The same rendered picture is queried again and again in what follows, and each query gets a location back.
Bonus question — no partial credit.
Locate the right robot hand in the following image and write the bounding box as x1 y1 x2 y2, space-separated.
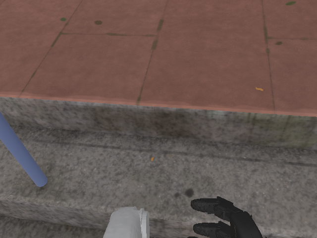
187 196 266 238

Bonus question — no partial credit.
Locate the robot left thigh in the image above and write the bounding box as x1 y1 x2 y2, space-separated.
103 206 150 238

